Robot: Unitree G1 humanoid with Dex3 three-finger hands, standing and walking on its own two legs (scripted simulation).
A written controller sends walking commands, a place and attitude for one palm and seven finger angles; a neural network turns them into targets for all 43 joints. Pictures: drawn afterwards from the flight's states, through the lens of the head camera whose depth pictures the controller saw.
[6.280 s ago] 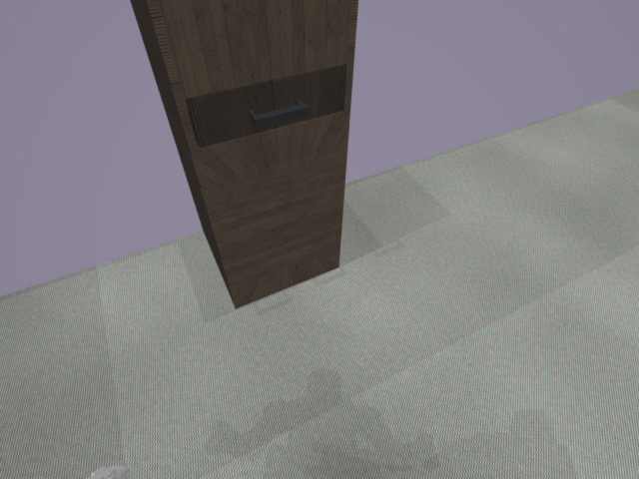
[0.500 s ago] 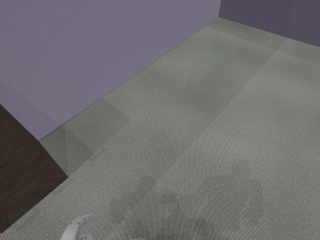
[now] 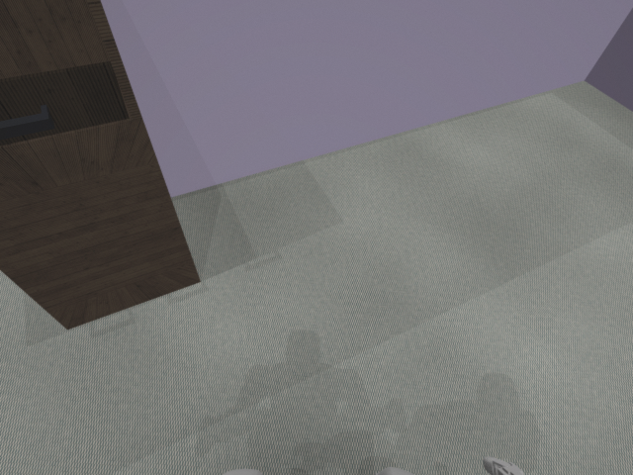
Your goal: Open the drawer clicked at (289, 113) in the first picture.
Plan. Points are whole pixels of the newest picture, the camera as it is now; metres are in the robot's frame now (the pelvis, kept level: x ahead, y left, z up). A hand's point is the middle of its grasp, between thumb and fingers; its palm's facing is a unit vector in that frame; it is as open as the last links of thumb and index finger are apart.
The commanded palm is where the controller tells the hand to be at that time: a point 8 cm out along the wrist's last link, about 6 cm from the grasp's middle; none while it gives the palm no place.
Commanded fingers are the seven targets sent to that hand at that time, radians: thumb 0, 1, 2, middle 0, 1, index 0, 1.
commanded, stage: turn to face it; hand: left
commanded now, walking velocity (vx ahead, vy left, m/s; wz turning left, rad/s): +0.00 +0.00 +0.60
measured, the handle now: (8, 122) +0.63 +0.61 +0.01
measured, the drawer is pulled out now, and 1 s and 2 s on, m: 0.00 0.00 0.00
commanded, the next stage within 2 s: take the last steps up to it in 0.66 s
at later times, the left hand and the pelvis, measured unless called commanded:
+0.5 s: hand out of the picture +0.03 +0.17 -0.12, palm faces +0.29 -0.91 -0.29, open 7.4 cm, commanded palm none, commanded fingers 0.00 0.90 0.90 -0.20 -0.30 -0.20 -0.30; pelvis -0.02 -0.05 +0.01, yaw +17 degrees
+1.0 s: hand out of the picture -0.12 +0.19 -0.16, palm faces +0.46 -0.86 -0.21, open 7.4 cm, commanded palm none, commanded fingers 0.00 0.90 0.90 -0.20 -0.30 -0.20 -0.30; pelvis -0.04 +0.00 +0.02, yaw +25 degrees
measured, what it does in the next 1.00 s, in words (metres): steps on the spot, turning left: right foot, then left foot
